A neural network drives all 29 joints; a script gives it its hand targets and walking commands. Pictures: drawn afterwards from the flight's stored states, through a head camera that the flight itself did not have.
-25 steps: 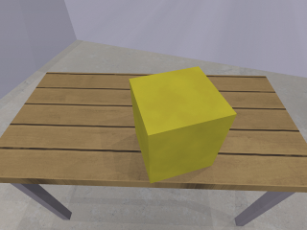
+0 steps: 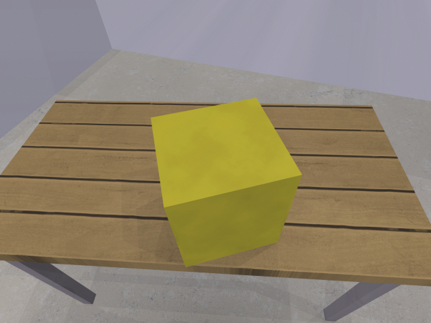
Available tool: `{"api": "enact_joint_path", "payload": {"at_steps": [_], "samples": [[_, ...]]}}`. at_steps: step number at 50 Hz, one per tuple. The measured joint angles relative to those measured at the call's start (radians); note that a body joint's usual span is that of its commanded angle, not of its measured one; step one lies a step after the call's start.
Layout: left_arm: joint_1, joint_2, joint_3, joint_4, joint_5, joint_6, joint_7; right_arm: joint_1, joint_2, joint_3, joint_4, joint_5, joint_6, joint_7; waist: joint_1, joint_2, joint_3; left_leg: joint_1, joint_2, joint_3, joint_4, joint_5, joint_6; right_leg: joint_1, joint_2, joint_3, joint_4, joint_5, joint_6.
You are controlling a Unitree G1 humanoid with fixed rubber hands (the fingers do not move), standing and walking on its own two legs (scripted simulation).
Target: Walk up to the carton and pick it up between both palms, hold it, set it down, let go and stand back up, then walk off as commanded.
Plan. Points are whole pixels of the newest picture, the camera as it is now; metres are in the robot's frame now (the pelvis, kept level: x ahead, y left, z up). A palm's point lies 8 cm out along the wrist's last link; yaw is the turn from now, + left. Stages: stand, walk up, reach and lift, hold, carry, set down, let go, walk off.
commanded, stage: walk up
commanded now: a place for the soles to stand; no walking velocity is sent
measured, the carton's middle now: (219, 185) +0.39 +0.01 +0.02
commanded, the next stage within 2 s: stand in 1.14 s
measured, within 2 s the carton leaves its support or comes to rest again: neither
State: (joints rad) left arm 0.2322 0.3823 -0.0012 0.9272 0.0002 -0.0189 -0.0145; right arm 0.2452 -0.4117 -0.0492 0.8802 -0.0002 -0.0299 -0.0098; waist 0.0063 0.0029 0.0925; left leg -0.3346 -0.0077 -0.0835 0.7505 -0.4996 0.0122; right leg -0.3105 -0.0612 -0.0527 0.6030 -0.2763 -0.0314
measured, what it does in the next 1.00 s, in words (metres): steps on the spot: left foot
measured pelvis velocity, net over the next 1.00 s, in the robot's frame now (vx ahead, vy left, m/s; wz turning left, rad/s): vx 0.02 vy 0.03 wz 0.03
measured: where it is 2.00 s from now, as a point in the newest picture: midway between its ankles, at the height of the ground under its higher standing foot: outside the picture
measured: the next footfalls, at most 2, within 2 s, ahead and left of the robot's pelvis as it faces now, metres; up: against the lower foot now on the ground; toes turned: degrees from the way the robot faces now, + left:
left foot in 0.26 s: +0.04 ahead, +0.14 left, +0.00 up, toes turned +0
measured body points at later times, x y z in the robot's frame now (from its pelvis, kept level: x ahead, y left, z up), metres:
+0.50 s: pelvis +0.01 +0.02 +0.00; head +0.00 +0.03 +0.45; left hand +0.10 +0.33 -0.12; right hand +0.11 -0.30 -0.10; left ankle +0.00 +0.14 -0.73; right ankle +0.03 -0.10 -0.73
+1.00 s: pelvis +0.02 +0.03 +0.00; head +0.02 +0.04 +0.45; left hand +0.12 +0.34 -0.11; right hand +0.13 -0.29 -0.09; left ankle +0.00 +0.14 -0.73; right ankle +0.03 -0.10 -0.73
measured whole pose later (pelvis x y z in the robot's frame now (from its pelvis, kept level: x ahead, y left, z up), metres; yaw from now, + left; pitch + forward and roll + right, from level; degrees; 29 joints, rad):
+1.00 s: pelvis +0.02 +0.03 +0.00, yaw +2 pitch -1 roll +0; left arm 0.14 0.40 0.00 0.94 0.00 -0.01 -0.02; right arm 0.21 -0.41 -0.02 0.88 0.00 -0.04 0.00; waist 0.01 -0.01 0.01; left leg -0.20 -0.01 0.00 0.51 -0.29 0.00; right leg -0.22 -0.06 -0.09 0.49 -0.25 0.02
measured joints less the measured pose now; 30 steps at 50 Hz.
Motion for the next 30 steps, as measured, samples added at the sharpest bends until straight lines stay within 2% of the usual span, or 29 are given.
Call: {"api": "enact_joint_path", "payload": {"at_steps": [4,8,10,13,16,30], "samples": [[-0.016,-0.003,0.0,0.0,0.0,-0.006,0.009,-0.003,0.0,0.0,0.0,0.0,0.002,-0.001,0.0,0.0,0.0,-0.015,0.0,0.003,0.0,0.035,0.0,0.006,0.0,-0.015,-0.015,0.004,-0.005],[-0.025,-0.003,0.0,0.0,0.0,-0.006,0.015,-0.007,0.0,0.0,0.0,0.0,0.005,-0.005,-0.001,0.001,-0.001,0.001,0.0,0.036,-0.006,0.063,0.0,0.014,0.0,-0.027,-0.007,-0.004,-0.005],[-0.031,-0.003,0.0,0.0,0.0,-0.006,0.016,-0.009,-0.001,0.0,0.0,0.0,0.005,-0.006,-0.001,0.001,-0.001,0.032,0.0,0.058,-0.056,0.094,0.0,0.014,0.001,-0.031,0.009,-0.012,-0.001],[-0.051,0.001,0.0,0.0,0.0,-0.002,0.013,-0.012,0.002,0.001,0.003,0.0,0.005,-0.006,-0.001,-0.001,-0.001,0.105,0.0,0.072,-0.176,0.21,-0.006,0.015,0.0,-0.04,0.05,-0.035,0.01],[-0.056,-0.002,0.0,0.0,0.0,0.006,0.006,-0.019,0.006,0.007,0.004,0.0,0.004,-0.005,0.0,-0.016,-0.029,0.105,0.0,0.084,-0.177,0.202,-0.013,0.018,-0.001,-0.031,0.035,-0.036,0.018],[-0.058,0.011,0.0,0.001,0.0,0.007,-0.005,-0.029,0.006,0.017,0.004,0.0,-0.004,0.009,0.0,-0.016,-0.084,0.109,0.002,0.082,-0.209,0.202,-0.013,0.057,0.004,-0.036,-0.072,0.02,0.045]]}}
